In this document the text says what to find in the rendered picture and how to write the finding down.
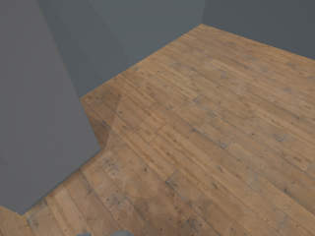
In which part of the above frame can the fridge door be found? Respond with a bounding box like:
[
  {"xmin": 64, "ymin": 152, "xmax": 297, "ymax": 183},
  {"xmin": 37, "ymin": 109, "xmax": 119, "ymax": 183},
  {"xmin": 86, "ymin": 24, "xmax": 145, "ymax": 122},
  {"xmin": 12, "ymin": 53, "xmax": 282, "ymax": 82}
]
[{"xmin": 0, "ymin": 0, "xmax": 100, "ymax": 214}]

